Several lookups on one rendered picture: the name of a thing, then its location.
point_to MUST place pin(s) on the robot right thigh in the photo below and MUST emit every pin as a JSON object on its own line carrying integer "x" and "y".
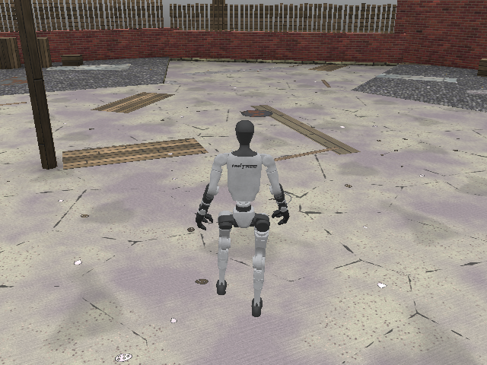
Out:
{"x": 261, "y": 233}

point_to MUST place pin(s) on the right robot hand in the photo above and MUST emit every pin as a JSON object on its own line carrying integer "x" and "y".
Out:
{"x": 285, "y": 215}

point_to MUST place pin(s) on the robot left upper arm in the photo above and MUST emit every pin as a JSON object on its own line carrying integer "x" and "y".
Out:
{"x": 215, "y": 175}

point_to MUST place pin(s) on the robot right upper arm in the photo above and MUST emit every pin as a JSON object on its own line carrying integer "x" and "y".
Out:
{"x": 272, "y": 173}

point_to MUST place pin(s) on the robot left shin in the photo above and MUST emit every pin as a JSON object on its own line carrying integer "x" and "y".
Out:
{"x": 222, "y": 262}

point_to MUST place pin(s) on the right robot forearm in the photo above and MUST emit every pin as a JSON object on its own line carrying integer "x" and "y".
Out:
{"x": 280, "y": 200}

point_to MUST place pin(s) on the left robot hand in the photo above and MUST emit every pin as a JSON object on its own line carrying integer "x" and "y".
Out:
{"x": 202, "y": 218}

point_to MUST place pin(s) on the left robot forearm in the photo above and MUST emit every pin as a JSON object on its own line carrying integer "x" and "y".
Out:
{"x": 205, "y": 203}

